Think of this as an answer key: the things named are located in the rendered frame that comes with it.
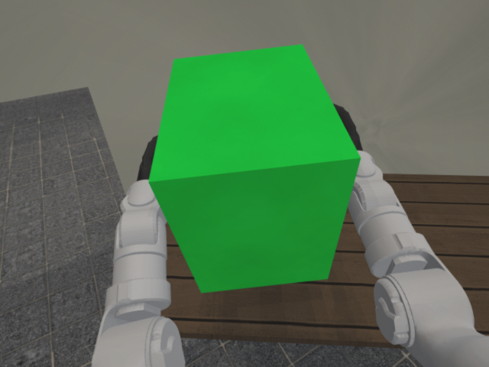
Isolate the right robot hand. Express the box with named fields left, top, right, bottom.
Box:
left=333, top=104, right=363, bottom=151

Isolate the left robot upper arm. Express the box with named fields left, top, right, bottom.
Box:
left=92, top=316, right=186, bottom=367

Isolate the left robot forearm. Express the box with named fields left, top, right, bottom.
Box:
left=92, top=180, right=171, bottom=364

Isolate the left robot hand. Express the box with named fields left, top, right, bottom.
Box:
left=137, top=135, right=158, bottom=181

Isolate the table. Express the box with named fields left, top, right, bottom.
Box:
left=160, top=174, right=489, bottom=349

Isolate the carton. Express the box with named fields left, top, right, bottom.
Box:
left=148, top=44, right=361, bottom=293

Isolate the right robot upper arm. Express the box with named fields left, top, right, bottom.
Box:
left=374, top=268, right=489, bottom=367

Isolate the right robot forearm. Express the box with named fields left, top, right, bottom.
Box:
left=348, top=151, right=474, bottom=324

